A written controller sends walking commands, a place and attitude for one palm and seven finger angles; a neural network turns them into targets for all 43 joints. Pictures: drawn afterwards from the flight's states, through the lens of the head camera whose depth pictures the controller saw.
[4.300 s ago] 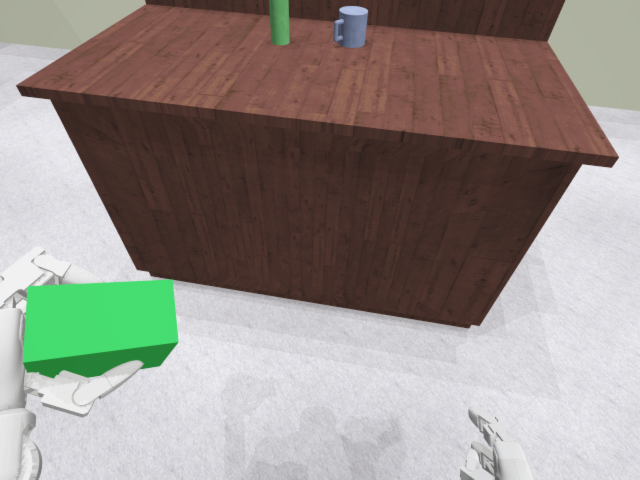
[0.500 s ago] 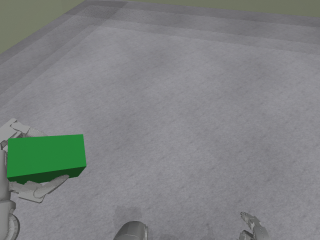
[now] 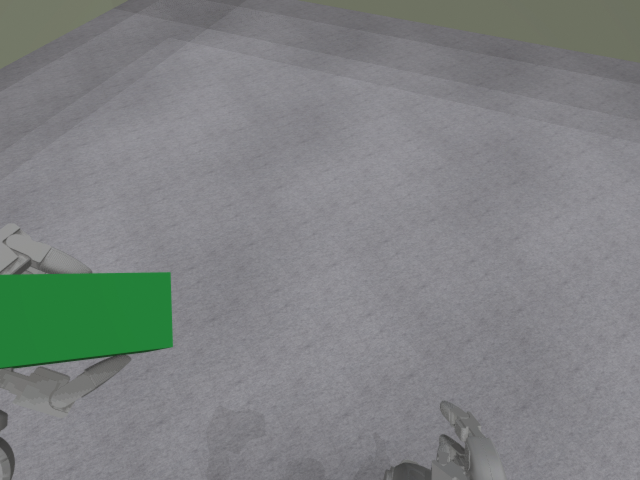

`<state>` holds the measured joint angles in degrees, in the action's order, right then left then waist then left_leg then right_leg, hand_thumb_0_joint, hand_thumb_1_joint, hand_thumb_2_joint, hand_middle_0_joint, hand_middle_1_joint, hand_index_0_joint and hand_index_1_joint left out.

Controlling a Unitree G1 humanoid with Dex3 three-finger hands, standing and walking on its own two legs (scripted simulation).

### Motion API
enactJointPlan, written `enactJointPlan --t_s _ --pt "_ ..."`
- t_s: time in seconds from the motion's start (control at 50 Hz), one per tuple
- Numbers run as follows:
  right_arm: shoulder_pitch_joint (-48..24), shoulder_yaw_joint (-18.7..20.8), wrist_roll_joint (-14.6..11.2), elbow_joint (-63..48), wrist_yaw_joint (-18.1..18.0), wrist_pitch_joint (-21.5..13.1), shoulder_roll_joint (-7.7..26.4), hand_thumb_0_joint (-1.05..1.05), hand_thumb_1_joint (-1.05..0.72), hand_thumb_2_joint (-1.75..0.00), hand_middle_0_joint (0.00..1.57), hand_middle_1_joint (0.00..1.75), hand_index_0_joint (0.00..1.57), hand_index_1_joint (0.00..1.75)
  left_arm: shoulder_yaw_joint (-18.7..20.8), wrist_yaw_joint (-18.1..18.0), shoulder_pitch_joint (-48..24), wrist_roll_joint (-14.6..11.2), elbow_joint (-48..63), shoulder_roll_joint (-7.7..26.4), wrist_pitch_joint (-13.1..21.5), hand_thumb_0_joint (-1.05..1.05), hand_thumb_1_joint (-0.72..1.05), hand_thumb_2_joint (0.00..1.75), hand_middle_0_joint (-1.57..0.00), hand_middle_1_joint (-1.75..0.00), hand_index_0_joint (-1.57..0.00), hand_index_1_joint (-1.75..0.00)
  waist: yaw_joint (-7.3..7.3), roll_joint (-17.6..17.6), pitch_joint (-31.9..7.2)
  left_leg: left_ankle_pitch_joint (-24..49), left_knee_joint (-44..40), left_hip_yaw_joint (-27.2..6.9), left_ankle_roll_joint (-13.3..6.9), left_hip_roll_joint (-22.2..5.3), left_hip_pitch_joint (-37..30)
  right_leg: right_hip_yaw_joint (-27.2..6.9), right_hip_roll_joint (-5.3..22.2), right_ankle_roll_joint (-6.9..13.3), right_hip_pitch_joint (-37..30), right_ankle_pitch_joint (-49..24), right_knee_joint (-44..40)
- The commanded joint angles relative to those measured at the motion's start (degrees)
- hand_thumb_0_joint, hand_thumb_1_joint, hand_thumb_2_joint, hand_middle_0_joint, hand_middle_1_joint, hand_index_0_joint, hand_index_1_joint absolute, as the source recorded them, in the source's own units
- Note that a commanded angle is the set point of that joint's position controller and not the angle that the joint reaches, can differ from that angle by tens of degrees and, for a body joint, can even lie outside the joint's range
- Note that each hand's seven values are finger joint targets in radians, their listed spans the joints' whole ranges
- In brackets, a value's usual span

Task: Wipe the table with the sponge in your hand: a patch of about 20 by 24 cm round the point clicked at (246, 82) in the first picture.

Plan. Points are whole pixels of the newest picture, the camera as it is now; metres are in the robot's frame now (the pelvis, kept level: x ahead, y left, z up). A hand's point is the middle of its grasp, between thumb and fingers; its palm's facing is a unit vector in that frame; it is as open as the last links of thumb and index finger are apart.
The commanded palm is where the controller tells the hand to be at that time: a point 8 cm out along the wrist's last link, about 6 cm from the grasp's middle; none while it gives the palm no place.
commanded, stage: walk around to get in front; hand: left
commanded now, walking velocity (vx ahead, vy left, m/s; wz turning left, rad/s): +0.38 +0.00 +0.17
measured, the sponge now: (111, 319) +0.22 +0.20 +0.17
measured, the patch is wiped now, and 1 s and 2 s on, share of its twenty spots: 0.00 0.00 0.00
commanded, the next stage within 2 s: walk to a spot facing it in 1.30 s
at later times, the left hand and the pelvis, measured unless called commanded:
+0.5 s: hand (108, 221) +0.32 +0.25 +0.18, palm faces +0.53 -0.75 -0.40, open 10.2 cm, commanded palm +0.26 +0.28 +0.17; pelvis +0.13 -0.02 -0.02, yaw +6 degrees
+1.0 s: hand (174, 167) +0.42 +0.21 +0.16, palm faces +0.58 -0.69 -0.43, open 10.2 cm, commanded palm +0.34 +0.25 +0.17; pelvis +0.26 -0.07 -0.01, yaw +15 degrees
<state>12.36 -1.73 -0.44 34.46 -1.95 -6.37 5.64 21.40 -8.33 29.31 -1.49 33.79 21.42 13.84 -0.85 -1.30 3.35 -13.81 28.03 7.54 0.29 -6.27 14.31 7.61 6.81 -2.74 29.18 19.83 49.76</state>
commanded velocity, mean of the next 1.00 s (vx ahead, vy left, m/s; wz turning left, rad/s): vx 0.37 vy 0.00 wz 0.25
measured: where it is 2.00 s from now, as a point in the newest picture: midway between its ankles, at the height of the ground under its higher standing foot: (343, 403)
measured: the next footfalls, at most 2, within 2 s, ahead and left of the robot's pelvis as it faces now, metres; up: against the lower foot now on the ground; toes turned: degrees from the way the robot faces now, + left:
right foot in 0.10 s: +0.13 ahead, -0.15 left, +0.00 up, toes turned -9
left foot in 0.46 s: +0.22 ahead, +0.11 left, +0.00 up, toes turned +17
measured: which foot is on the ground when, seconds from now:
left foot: down 0.00-0.10, up 0.12-0.44, down 0.46-0.82, up 0.84-1.00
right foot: up 0.00-0.08, down 0.10-0.46, up 0.48-0.80, down 0.82-1.00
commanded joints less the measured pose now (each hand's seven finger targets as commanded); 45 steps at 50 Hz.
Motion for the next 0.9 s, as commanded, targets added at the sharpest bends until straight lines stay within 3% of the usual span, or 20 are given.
enactJointPlan --t_s 0.0,0.04,0.06,0.08,0.1,0.22,0.38,0.4,0.42,0.44,0.46,0.48,0.52,0.58,0.74,0.76,0.78,0.8,0.82,0.88 --pt "-4.2 4.7 0.31 -6.67 -2.39 -2.53 11.24 0.0 -0.9 -0.9 0.2 0.3 0.2 0.3 5.53 -0.99 -6.95 -0.12 5.83 7.29 2.63 0.0 0.1 1.3 -1.2 -1.6 -1.2 -1.6 0.31 -9.56 -7.12 -4.23 -8.57 -6.03 -7.71 -9.71 0.24 4.89 -3.29 -0.72 -11.94 -2.01 -12.94" --pt "-4.41 4.26 0.01 -6.27 -2.64 -1.75 10.56 0.0 -0.9 -0.9 0.2 0.3 0.2 0.3 4.87 -1.15 -8.55 0.2 3.62 7.27 1.6 0.0 0.1 1.3 -1.2 -1.6 -1.2 -1.6 -0.03 -5.52 -8.73 -6.15 2.47 -3.26 -5.52 -6.52 3.01 5.19 -4.43 0.17 -21.33 -2.95 -21.22" --pt "-4.09 4.02 -0.13 -6.11 -2.55 -1.23 9.59 0.0 -0.9 -0.9 0.2 0.3 0.2 0.3 5.38 -1.29 -10.02 0.62 3.59 8.84 1.11 0.0 0.1 1.3 -1.2 -1.6 -1.2 -1.6 -0.24 3.85 -10.23 -7.92 17.28 -0.8 -4.17 -3.26 9.47 -4.62 2.26 3.37 -27.07 0.04 -26.58" --pt "-4.43 3.45 -0.14 -6.99 -2.32 -0.81 8.08 0.0 -0.9 -0.9 0.2 0.3 0.2 0.3 6.32 -1.53 -9.56 1.05 2.89 11.27 0.29 0.0 0.1 1.3 -1.2 -1.6 -1.2 -1.6 -0.82 20.84 -10.09 -18.08 36.17 0.72 -1.66 4.84 25.06 -29.04 16.06 10.35 -34.45 -2.65 -32.64" --pt "-7.61 3.49 0.29 -7.55 -2.14 -1.46 10.29 0.0 -0.9 -0.9 0.2 0.3 0.2 0.3 8.16 -1.88 -11.43 -0.09 3.98 12.87 0.33 0.0 0.1 1.3 -1.2 -1.6 -1.2 -1.6 -1.4 18.55 -9.22 -18.19 44.52 -6.67 -0.71 3.8 29.19 -36.1 21.62 13.2 -32.08 -1.09 -35.72" --pt "-8.12 4.19 -0.01 -6.51 -1.56 1.18 11.22 0.0 -0.9 -0.9 0.2 0.3 0.2 0.3 7.94 -1.33 -6.14 -0.18 9.51 10.85 2.25 0.0 0.1 1.3 -1.2 -1.6 -1.2 -1.6 0.39 6.87 -5.36 -6.15 37.13 -5.85 1.39 -1.07 22.99 -10.41 15.1 10.96 -21.88 -10.44 -34.25" --pt "-3.45 5.55 0.49 -9.67 -2.38 0.92 10.97 0.0 -0.9 -0.9 0.2 0.3 0.2 0.3 7.5 -4.12 -2.9 -0.63 11.69 8.84 1.82 0.0 0.1 1.3 -1.2 -1.6 -1.2 -1.6 0.16 5.43 -10.06 1.68 1.28 5.39 0.06 4.04 1.63 -1.34 10.33 8.22 -23.22 -11.21 -22.77" --pt "-2.72 5.95 0.34 -9.98 -2.86 0.82 11.53 0.0 -0.9 -0.9 0.2 0.3 0.2 0.3 6.87 -4.03 -4.37 -0.48 12.13 8.65 2.24 0.0 0.1 1.3 -1.2 -1.6 -1.2 -1.6 0.87 2.33 -10.75 2.51 -1.23 4.84 -0.74 3.96 -4.77 0.57 7.84 6.39 -20.1 -13.24 -14.74" --pt "-2.01 6.51 0.11 -10.17 -3.08 0.75 12.82 0.0 -0.9 -0.9 0.2 0.3 0.2 0.3 6.78 -4.02 -5.82 -0.25 12.2 8.69 2.84 0.0 0.1 1.3 -1.2 -1.6 -1.2 -1.6 2.03 -6.1 -12.4 2.38 -4.03 -4.72 -4.11 -1.21 -12.92 2.61 4.74 3.83 -12.18 -10.66 -2.57" --pt "-2.72 6.75 -0.01 -10.36 -2.69 0.66 13.88 0.0 -0.9 -0.9 0.2 0.3 0.2 0.3 6.27 -3.92 -7.42 -0.44 12.64 7.99 3.42 0.0 0.1 1.3 -1.2 -1.6 -1.2 -1.6 1.9 -18.74 -12.65 12.98 -7.27 -26.35 -10.85 -14.06 -19.8 2.77 -2.69 1.05 1.3 9.85 11.82" --pt "-3.76 5.58 0.33 -9.87 -2.13 0.22 12.98 0.0 -0.9 -0.9 0.2 0.3 0.2 0.3 7.22 -3.38 -8.51 0.28 8.93 10.75 3.91 0.0 0.1 1.3 -1.2 -1.6 -1.2 -1.6 1.89 -18.98 -11.34 9.71 -11.28 -37.07 -15.13 -19.9 -16.53 -3.52 -2.61 1.91 6.68 16.35 20.54" --pt "-4.67 5.76 0.2 -9.1 -2.08 -0.29 12.4 0.0 -0.9 -0.9 0.2 0.3 0.2 0.3 8.25 -2.6 -9.68 0.2 9.22 12.67 3.98 0.0 0.1 1.3 -1.2 -1.6 -1.2 -1.6 1.56 -15.72 -10.19 7.73 -10.55 -37.8 -16.63 -20.46 -16.01 -7.17 -0.65 1.67 10.67 14.1 23.75" --pt "-4.13 6.25 -0.45 -8.14 -1.37 -0.54 12.4 0.0 -0.9 -0.9 0.2 0.3 0.2 0.3 7.18 -1.88 -7.85 0.29 12.93 10.65 3.65 0.0 0.1 1.3 -1.2 -1.6 -1.2 -1.6 1.5 -10.25 -9.19 8.77 -9.21 -28.0 -15.34 -16.83 -14.22 -7.25 1.13 0.97 13.44 9.69 23.22" --pt "-4.21 5.6 -0.34 -8.14 -0.75 -1.91 11.78 0.0 -0.9 -0.9 0.2 0.3 0.2 0.3 6.69 -1.61 -3.45 -0.19 18.03 9.12 3.62 0.0 0.1 1.3 -1.2 -1.6 -1.2 -1.6 0.48 -13.18 -10.3 8.29 -10.35 -15.71 -11.19 -11.36 -7.92 -3.25 0.93 0.31 5.97 2.78 12.31" --pt "-4.45 4.55 0.13 -6.61 -2.34 -1.54 11.02 0.0 -0.9 -0.9 0.2 0.3 0.2 0.3 5.74 -1.16 -5.69 -0.46 4.44 6.86 1.65 0.0 0.1 1.3 -1.2 -1.6 -1.2 -1.6 0.25 -7.86 -8.15 -5.88 -4.88 -6.8 -6.79 -8.42 1.29 5.37 -4.24 -0.46 -16.23 -2.62 -17.32" --pt "-4.77 4.3 0.04 -6.48 -2.61 -1.05 10.72 0.0 -0.9 -0.9 0.2 0.3 0.2 0.3 5.66 -1.24 -6.89 -0.25 3.23 7.46 1.02 0.0 0.1 1.3 -1.2 -1.6 -1.2 -1.6 0.12 -4.56 -9.01 -7.57 1.58 -5.51 -5.61 -6.64 3.87 4.28 -4.06 0.19 -21.5 -2.37 -21.41" --pt "-4.3 4.11 -0.3 -6.42 -2.68 -0.46 9.47 0.0 -0.9 -0.9 0.2 0.3 0.2 0.3 5.3 -1.2 -7.94 0.23 2.53 8.06 0.22 0.0 0.1 1.3 -1.2 -1.6 -1.2 -1.6 -0.21 4.89 -10.18 -10.03 16.22 -1.56 -4.17 -2.61 9.15 -4.78 2.07 3.09 -26.15 1.39 -26.99" --pt "-5.74 3.42 -0.19 -7.65 -2.48 -0.08 8.32 0.0 -0.9 -0.9 0.2 0.3 0.2 0.3 6.42 -1.47 -9.81 0.61 3.28 11.38 -0.2 0.0 0.1 1.3 -1.2 -1.6 -1.2 -1.6 -0.75 21.92 -9.29 -18.66 34.98 0.35 -1.41 4.91 25.72 -29.32 16.47 9.93 -33.77 -0.66 -33.43" --pt "-7.47 3.82 0.23 -7.55 -2.23 -0.98 10.67 0.0 -0.9 -0.9 0.2 0.3 0.2 0.3 8.27 -1.78 -11.88 -0.43 3.57 12.72 -0.17 0.0 0.1 1.3 -1.2 -1.6 -1.2 -1.6 -1.17 20.14 -8.93 -17.43 43.67 -6.97 -0.6 3.9 29.08 -35.35 21.51 12.54 -31.74 1.29 -36.41" --pt "-8.51 3.77 -0.31 -5.9 -1.62 0.66 11.17 0.0 -0.9 -0.9 0.2 0.3 0.2 0.3 7.69 -0.69 -10.18 -0.7 6.36 11.93 1.03 0.0 0.1 1.3 -1.2 -1.6 -1.2 -1.6 -0.34 9.72 -4.51 -8.9 48.28 -8.53 1.2 -0.04 28.48 -21.11 18.23 11.81 -25.05 -1.04 -35.46"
